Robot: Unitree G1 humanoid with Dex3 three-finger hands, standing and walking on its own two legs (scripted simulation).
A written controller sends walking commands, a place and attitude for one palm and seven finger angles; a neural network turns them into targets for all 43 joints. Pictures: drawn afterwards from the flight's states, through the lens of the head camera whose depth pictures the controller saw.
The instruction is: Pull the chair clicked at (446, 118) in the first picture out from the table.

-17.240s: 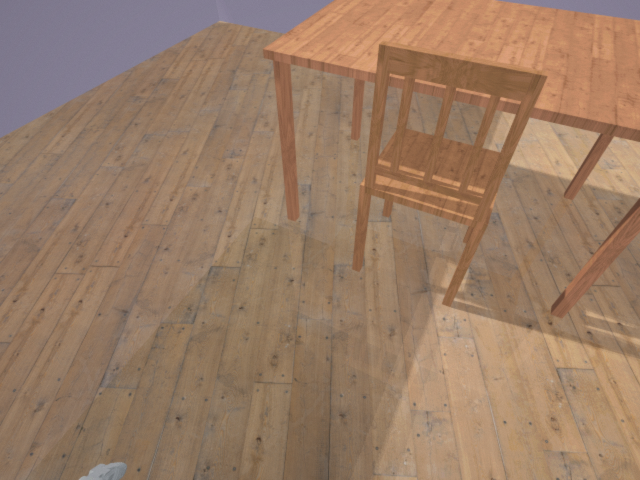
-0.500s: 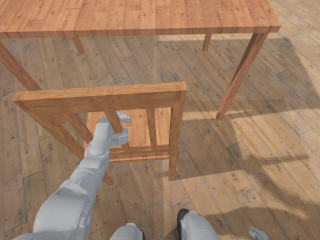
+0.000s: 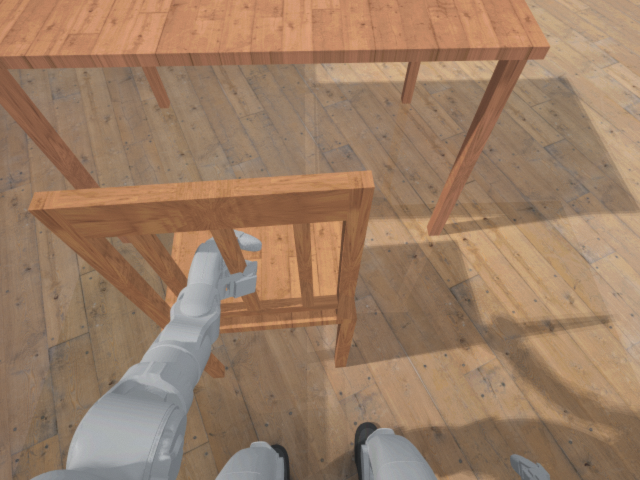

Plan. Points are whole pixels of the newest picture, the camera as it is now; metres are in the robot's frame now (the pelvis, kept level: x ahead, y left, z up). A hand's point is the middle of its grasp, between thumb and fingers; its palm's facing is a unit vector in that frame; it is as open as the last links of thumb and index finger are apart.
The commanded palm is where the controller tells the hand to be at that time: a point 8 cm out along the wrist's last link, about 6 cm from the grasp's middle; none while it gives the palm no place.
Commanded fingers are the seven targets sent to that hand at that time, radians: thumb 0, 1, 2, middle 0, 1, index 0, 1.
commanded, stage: step backward, pulling the chair out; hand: left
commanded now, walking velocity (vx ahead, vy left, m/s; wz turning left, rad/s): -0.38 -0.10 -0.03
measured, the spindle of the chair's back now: (239, 272) +0.41 +0.12 -0.09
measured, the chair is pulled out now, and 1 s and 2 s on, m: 0.34 0.41 0.64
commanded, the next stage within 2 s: stop walking, hand still on the chair in 1.64 s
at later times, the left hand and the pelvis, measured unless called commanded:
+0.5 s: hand (241, 300) +0.35 +0.11 -0.05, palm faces -0.08 -0.98 -0.18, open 5.5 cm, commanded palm +0.36 +0.16 -0.05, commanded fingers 0.00 0.90 0.90 -0.50 -1.45 -0.50 -1.45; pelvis -0.03 +0.01 +0.00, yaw +1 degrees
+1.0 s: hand (236, 327) +0.31 +0.11 -0.05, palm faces -0.05 -0.98 -0.20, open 5.5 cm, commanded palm +0.31 +0.16 -0.05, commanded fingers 0.00 0.90 0.90 -0.50 -1.45 -0.50 -1.45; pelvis -0.08 +0.00 +0.00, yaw -2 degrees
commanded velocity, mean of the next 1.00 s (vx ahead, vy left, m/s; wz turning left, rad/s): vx -0.38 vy -0.04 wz -0.01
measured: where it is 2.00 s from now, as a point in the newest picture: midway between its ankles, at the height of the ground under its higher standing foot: outside the picture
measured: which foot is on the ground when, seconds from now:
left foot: down 0.00-0.26, up 0.28-0.44, down 0.46-1.00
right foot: down 0.00-0.52, up 0.54-0.58, down 0.60-1.00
